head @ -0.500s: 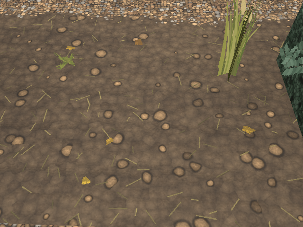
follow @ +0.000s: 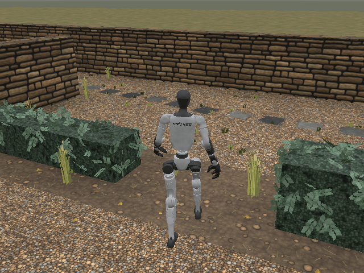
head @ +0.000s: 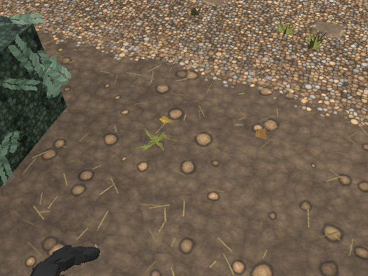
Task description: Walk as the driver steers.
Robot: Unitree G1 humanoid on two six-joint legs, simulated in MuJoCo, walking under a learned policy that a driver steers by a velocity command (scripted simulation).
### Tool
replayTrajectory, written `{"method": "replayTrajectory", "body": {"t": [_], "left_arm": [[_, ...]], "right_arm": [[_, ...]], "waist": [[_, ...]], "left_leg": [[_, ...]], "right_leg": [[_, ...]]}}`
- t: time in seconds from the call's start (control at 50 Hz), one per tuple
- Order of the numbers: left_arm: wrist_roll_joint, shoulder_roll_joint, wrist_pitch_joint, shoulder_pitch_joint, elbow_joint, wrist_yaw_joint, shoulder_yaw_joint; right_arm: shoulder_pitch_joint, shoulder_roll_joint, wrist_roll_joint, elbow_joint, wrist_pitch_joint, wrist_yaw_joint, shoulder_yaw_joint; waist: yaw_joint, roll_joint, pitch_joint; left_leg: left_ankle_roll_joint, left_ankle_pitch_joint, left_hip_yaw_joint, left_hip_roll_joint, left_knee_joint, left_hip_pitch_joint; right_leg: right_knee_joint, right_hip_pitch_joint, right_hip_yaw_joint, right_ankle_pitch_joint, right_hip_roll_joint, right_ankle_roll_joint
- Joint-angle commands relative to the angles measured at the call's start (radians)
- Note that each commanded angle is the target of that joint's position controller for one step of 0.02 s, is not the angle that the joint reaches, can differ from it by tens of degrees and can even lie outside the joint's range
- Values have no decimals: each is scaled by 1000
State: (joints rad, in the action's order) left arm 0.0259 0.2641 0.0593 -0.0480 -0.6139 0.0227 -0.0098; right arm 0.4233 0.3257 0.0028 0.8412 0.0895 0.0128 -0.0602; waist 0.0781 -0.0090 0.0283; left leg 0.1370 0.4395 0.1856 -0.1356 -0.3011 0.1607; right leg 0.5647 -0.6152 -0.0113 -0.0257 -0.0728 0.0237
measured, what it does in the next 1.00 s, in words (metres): walks ahead, turning right: right foot, then left foot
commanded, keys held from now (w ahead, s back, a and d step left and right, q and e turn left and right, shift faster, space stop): w+shift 0.28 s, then w+e+shift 0.38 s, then e+shift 0.34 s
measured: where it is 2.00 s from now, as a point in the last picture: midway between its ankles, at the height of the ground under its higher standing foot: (206, 133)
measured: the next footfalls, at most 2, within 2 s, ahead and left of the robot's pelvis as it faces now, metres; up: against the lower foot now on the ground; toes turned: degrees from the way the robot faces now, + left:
right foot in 0.02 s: +0.23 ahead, -0.14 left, +0.00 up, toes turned +0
left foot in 0.48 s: +0.65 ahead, +0.06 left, +0.00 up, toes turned -2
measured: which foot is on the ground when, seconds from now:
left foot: down 0.00-0.04, up 0.06-0.46, down 0.48-0.88, up 0.90-1.00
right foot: up 0.00-0.00, down 0.02-0.48, up 0.50-0.86, down 0.88-1.00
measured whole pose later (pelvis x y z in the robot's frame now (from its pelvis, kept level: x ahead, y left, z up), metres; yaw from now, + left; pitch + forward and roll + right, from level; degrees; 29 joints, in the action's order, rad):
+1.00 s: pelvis +0.88 -0.11 -0.01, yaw -28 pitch +0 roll +0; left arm 0.00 0.34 0.02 -0.18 -0.65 0.04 0.07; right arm 0.12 0.26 0.00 0.67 0.10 -0.02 -0.02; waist -0.02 0.02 0.12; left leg -0.06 0.49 0.12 -0.02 -1.44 -0.42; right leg 0.59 -0.48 0.01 -0.11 0.19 0.17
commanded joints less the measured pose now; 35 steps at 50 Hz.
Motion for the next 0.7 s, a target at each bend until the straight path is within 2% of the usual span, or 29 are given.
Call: {"method": "replayTrajectory", "body": {"t": [0.02, 0.04, 0.06, 0.08, 0.1, 0.12, 0.14, 0.16, 0.2, 0.26, 0.3, 0.32, 0.34, 0.38, 0.4, 0.42, 0.44, 0.46, 0.48, 0.5, 0.52, 0.54, 0.56, 0.58, 0.6, 0.64, 0.66, 0.7], "left_arm": [[-12, 191, -1, -466, -82, -36, 91], [19, 278, -1, -625, -118, -55, 115], [40, 326, 4, -532, -125, -34, 123], [29, 230, 2, -365, -84, -17, 114], [18, 155, 7, -309, -80, -11, 99], [23, 122, 10, -309, -102, -8, 90], [24, 100, 18, -329, -133, -12, 79], [22, 89, 27, -348, -161, -14, 72], [1, 96, 45, -386, -198, -14, 70], [-14, 112, 61, -402, -214, -5, 69], [-29, 97, 68, -427, -226, 1, 63], [-33, 106, 71, -456, -236, -1, 64], [-36, 127, 72, -465, -245, -4, 68], [-34, 171, 67, -469, -256, -8, 75], [-32, 197, 64, -469, -259, -11, 79], [-26, 220, 58, -477, -266, -16, 84], [-16, 243, 47, -469, -271, -23, 89], [-13, 241, 39, -426, -259, -26, 90], [-2, 144, 41, -433, -222, -25, 72], [-61, 18, 42, -549, -178, -18, 47], [-47, 114, 32, -455, -177, -26, 61], [-32, 120, 25, -346, -168, -22, 65], [-26, 99, 16, -306, -160, -12, 61], [-15, 83, 0, -284, -157, -1, 61], [-6, 59, -22, -316, -153, 10, 59], [2, 31, -55, -253, -118, 22, 55], [4, 31, -63, -207, -98, 28, 53], [7, 18, -61, -126, -47, 35, 45]], "right_arm": [[-138, 199, 38, -70, 1, -10, -48], [-136, 85, 33, -103, 8, -11, -19], [30, -26, -16, -148, 22, 4, 13], [-14, 38, 7, -128, 14, -10, 16], [-100, 66, 16, -130, 6, -4, 14], [-169, 65, 27, -147, 1, 5, 17], [-209, 48, 36, -175, -6, 16, 21], [-208, 25, 41, -182, -17, 28, 30], [-244, 6, 39, -204, -30, 36, 42], [-398, 18, 41, -268, -26, 42, 57], [-485, -1, 36, -293, -17, 53, 73], [-522, -23, 32, -310, -12, 58, 83], [-540, -28, 27, -315, -9, 59, 87], [-541, -1, 27, -311, -8, 46, 78], [-512, 24, 32, -303, -6, 35, 69], [-437, 55, 39, -282, -4, 21, 55], [-276, 89, 41, -234, -2, 4, 36], [-77, 122, 44, -174, -1, -13, 18], [93, 204, 68, -146, 2, -33, -11], [53, 244, 83, -157, 1, -28, -23], [-31, 177, 61, -171, -9, -21, -25], [-96, 83, 52, -161, 1, -19, -3], [-109, 48, 50, -136, 8, -16, 2], [-113, 29, 46, -115, 16, -18, 6], [-106, 26, 38, -97, 25, -20, 8], [-93, 4, 12, -62, 43, -12, 10], [-94, 4, 8, -53, 49, -11, 10], [-143, -3, 11, -50, 56, -12, 13]], "waist": [[-314, -24, -215], [-356, 144, -301], [-170, 501, -371], [-142, 283, -221], [-140, 91, -129], [-132, 0, -70], [-113, 6, -33], [-94, 40, -10], [-76, 63, 39], [-83, 49, 96], [-105, 29, 95], [-115, 36, 102], [-115, 41, 107], [-103, 45, 81], [-84, 63, 36], [-45, 88, -37], [31, 110, -131], [135, 96, -217], [156, -36, -360], [27, -302, -522], [41, -167, -426], [31, -66, -233], [6, -12, -124], [-25, -3, -64], [-63, -51, -44], [-91, -59, 13], [-95, -50, 34], [-129, -58, 94]], "left_leg": [[22, -1104, 24, 178, -521, -266], [-3, -684, -45, 81, -969, -502], [-26, -9, -7, -70, -1172, -777], [-6, -78, -20, 38, -1206, -888], [-14, -159, -42, 92, -1161, -878], [-16, -170, -53, 123, -1091, -858], [-20, -166, -42, 142, -1043, -850], [-27, -162, -38, 155, -1009, -840], [-41, -163, -45, 172, -941, -898], [-69, -317, -148, 198, -710, -942], [-75, -466, -232, 200, -503, -828], [-71, -520, -249, 194, -421, -757], [-67, -557, -251, 185, -367, -703], [-58, -551, -257, 148, -290, -640], [-50, -501, -261, 116, -270, -584], [-40, -427, -255, 83, -266, -485], [-32, -338, -241, 59, -262, -316], [-26, -315, -195, 122, -253, -81], [-19, -14, 44, 363, -268, 138], [89, 185, 601, 622, -86, 334], [101, 249, 605, 577, 2, 241], [79, 150, 404, 525, -1, 78], [62, -17, 278, 491, 33, -68], [29, -121, 160, 444, 65, -175], [23, -164, 86, 447, 88, -243], [-2, -243, -39, 432, 144, -289], [-13, -299, -108, 418, 169, -294], [-37, -674, -291, 358, 161, -356]], "right_leg": [[15, 660, 74, -144, 74, 34], [4, 865, -159, -483, -100, 61], [-289, 953, -828, -640, -292, 146], [-330, 850, -825, -763, -289, 184], [-319, 712, -662, -695, -265, 194], [-326, 606, -545, -580, -222, 175], [-334, 539, -449, -502, -182, 157], [-359, 489, -388, -472, -157, 146], [-419, 465, -307, -392, -136, 143], [-511, 444, -143, -148, -83, 150], [-544, 415, -63, 56, -32, 135], [-571, 403, -65, 166, -49, 141], [-587, 419, -66, 244, -66, 145], [-539, 532, -61, 456, -81, 148], [-457, 596, -62, 655, -89, 139], [-326, 644, -67, 822, -97, 127], [-117, 636, -71, 870, -94, 116], [150, 502, -63, 703, -62, 102], [504, 315, -35, 259, 7, 112], [859, 10, -59, -415, 129, 88], [912, -120, -70, -334, 75, 101], [855, -159, -69, -254, 23, 101], [805, -134, -62, -239, -5, 97], [770, -96, -70, -236, -32, 92], [761, -63, -64, -246, -43, 78], [725, -108, -56, -241, -78, 63], [711, -142, -39, -206, -83, 56], [582, -126, 21, -98, -58, 43]]}}
Velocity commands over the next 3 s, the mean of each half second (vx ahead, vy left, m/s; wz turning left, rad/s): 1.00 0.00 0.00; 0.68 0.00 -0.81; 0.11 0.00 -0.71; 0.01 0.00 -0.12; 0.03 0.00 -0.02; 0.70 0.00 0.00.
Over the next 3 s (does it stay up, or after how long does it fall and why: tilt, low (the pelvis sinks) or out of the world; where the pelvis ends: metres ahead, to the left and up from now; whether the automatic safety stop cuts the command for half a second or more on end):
stays up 1.30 -0.28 0.02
